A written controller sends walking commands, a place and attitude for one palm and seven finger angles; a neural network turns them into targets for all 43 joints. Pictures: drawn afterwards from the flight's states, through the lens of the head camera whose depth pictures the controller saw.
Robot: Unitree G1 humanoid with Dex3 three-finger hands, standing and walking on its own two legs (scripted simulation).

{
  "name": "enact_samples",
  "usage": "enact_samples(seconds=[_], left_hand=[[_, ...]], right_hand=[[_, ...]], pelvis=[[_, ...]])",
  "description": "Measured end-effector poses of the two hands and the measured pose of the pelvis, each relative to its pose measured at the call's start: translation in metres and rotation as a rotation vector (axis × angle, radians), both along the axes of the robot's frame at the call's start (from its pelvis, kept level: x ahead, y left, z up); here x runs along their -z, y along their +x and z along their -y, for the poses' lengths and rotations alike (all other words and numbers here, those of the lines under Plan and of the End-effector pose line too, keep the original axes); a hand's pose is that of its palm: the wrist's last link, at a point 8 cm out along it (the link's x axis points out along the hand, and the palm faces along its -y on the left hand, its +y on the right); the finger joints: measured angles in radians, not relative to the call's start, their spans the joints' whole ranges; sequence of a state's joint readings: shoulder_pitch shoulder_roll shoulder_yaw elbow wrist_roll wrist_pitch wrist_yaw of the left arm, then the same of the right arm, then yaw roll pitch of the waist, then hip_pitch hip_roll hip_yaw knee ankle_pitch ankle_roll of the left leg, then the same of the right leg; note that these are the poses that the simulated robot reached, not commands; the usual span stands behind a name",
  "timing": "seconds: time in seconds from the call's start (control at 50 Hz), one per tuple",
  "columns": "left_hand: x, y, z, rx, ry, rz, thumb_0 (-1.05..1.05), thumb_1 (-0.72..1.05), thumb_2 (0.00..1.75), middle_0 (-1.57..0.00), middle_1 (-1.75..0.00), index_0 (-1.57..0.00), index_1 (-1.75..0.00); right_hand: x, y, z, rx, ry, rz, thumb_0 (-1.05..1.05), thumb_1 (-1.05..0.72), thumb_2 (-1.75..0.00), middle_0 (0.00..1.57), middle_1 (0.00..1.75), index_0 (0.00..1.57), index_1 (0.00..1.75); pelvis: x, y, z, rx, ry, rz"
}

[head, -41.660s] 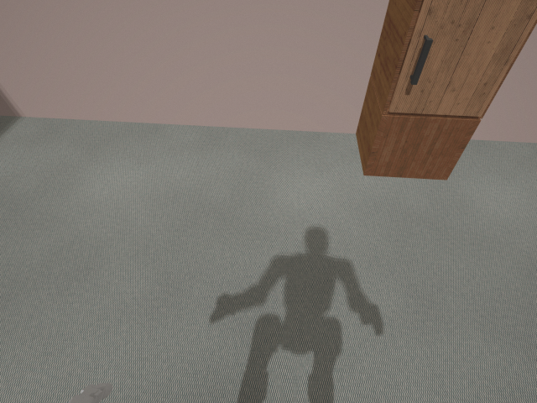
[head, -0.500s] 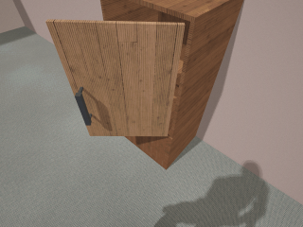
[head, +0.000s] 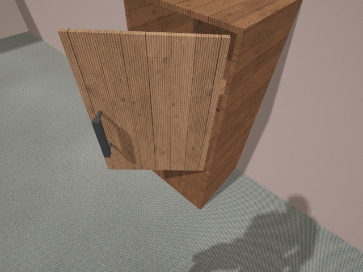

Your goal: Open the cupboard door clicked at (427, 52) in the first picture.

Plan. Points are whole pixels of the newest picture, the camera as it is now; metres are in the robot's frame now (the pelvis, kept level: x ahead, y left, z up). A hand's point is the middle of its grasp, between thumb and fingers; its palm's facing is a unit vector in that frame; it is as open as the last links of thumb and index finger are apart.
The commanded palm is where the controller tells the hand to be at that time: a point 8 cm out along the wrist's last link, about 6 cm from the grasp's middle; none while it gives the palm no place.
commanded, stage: come to a stop and stand still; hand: left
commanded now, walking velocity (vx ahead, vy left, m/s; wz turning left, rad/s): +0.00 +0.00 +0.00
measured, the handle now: (103, 135) +0.55 +0.30 -0.09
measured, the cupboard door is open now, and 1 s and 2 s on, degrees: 42 42 42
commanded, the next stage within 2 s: look again from close up in 0.20 s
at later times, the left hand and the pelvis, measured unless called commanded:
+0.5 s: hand out of the picture +0.02 +0.19 -0.18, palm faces +0.00 -0.98 -0.22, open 7.4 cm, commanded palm none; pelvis +0.01 +0.00 +0.00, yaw +0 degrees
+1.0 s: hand out of the picture +0.02 +0.18 -0.18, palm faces +0.01 -0.98 -0.21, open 7.4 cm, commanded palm none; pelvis +0.00 -0.01 +0.00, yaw +0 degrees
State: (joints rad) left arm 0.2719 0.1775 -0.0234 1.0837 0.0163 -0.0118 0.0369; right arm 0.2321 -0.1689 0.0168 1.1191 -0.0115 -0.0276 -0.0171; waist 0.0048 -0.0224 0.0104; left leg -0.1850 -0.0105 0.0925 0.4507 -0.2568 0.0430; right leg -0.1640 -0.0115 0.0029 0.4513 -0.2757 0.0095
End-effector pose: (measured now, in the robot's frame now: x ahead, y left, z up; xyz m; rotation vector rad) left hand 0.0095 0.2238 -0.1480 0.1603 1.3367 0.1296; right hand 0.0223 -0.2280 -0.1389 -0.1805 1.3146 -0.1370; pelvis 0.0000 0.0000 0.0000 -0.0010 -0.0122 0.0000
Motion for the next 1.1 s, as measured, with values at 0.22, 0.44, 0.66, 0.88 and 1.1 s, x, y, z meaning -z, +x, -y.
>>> enact_samples(seconds=[0.22,0.44,0.66,0.88,1.1], left_hand=[[0.001,0.004,-0.004,-0.001,-0.002,-0.014,0.00,0.91,0.90,-0.20,-0.30,-0.20,-0.30],[-0.003,0.007,-0.015,0.001,0.026,-0.016,0.00,0.91,0.90,-0.20,-0.30,-0.20,-0.30],[-0.005,0.010,-0.014,0.007,0.029,-0.010,0.00,0.91,0.90,-0.20,-0.30,-0.20,-0.30],[-0.004,0.007,-0.005,0.005,0.018,-0.010,0.00,0.91,0.90,-0.20,-0.30,-0.20,-0.30],[0.000,-0.006,-0.009,-0.063,0.028,0.001,0.00,0.91,0.90,-0.20,-0.30,-0.20,-0.30]], right_hand=[[-0.004,0.020,0.002,-0.012,-0.015,0.025,0.00,-0.91,-0.90,0.20,0.30,0.20,0.30],[-0.003,0.012,0.003,-0.003,-0.014,-0.006,0.00,-0.91,-0.90,0.20,0.30,0.20,0.30],[-0.002,0.001,0.005,0.004,-0.012,-0.032,0.00,-0.91,-0.90,0.20,0.30,0.20,0.30],[-0.003,-0.001,0.009,0.005,-0.011,-0.031,0.00,-0.91,-0.90,0.20,0.30,0.20,0.30],[0.005,0.003,0.009,-0.026,-0.013,-0.050,0.00,-0.91,-0.90,0.20,0.30,0.20,0.30]], pelvis=[[-0.001,0.007,-0.002,0.003,0.000,-0.002],[-0.001,0.009,-0.002,0.003,0.002,0.002],[-0.003,0.007,-0.001,0.003,0.004,0.002],[-0.003,0.005,0.004,0.002,0.005,0.003],[0.004,0.001,0.000,-0.035,-0.004,-0.004]])
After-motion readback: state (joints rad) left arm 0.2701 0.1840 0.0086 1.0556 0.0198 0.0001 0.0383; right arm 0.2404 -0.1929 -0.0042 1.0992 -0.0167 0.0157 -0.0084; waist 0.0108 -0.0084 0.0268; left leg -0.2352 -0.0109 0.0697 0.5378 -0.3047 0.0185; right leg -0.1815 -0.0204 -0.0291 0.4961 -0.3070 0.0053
